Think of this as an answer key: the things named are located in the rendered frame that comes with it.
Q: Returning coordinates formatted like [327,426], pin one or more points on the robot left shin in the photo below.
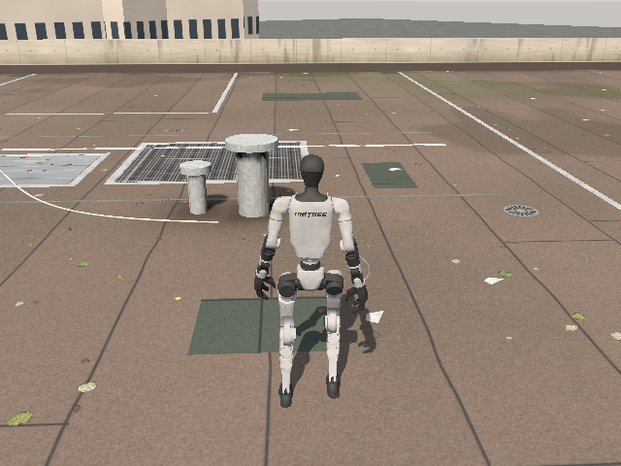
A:
[285,361]

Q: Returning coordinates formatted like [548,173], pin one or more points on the left robot hand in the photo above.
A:
[259,285]

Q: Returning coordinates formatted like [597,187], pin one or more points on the right robot upper arm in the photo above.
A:
[342,208]

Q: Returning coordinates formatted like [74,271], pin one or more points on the left robot thigh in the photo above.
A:
[287,292]

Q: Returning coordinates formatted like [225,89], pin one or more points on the right robot forearm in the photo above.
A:
[354,266]

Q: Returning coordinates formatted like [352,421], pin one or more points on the right robot hand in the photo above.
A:
[363,297]

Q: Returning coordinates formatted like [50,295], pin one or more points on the left robot forearm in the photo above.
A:
[265,260]

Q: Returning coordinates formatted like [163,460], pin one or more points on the left robot upper arm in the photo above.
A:
[280,206]

